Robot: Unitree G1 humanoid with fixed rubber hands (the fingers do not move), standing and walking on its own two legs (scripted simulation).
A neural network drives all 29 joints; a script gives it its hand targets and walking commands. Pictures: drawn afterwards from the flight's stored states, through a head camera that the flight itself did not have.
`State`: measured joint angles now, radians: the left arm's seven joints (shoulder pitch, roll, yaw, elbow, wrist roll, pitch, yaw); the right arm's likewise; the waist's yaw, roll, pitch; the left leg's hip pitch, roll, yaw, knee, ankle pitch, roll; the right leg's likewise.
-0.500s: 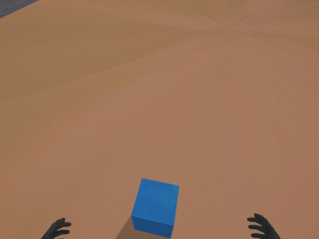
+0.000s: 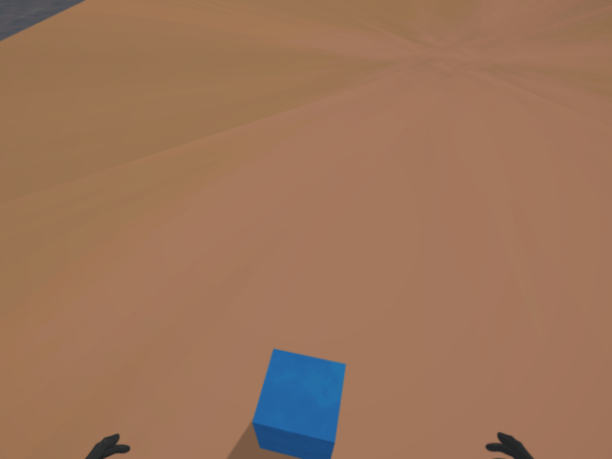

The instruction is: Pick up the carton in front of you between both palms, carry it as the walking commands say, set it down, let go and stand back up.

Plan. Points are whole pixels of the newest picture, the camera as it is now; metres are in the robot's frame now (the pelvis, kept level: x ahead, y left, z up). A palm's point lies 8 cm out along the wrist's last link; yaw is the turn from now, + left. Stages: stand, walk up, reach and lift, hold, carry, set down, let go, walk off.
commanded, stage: stand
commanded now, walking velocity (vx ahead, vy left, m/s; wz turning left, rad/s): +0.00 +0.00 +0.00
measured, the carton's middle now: (301, 407) +0.41 +0.02 -0.65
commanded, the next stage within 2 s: none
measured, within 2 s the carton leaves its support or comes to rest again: neither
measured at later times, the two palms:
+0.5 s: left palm out of the picture +0.08 +0.30 -0.09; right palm out of the picture +0.09 -0.30 -0.10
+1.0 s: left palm out of the picture +0.07 +0.31 -0.09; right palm out of the picture +0.07 -0.31 -0.10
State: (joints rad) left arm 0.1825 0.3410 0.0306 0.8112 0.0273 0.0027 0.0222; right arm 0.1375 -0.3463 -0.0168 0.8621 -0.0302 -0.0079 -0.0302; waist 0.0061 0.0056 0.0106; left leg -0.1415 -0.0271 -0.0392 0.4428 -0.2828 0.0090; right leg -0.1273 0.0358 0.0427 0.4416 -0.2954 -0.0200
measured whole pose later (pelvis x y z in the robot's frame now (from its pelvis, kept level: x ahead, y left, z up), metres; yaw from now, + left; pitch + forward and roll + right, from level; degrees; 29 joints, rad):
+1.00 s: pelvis -0.03 +0.00 +0.01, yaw +0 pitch -2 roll +0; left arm 0.13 0.38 0.01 1.01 0.02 -0.01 0.01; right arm 0.12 -0.38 0.00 1.04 -0.02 -0.02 -0.02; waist 0.00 0.00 0.03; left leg -0.10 -0.02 -0.04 0.33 -0.19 0.01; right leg -0.09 0.03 0.04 0.34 -0.20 -0.02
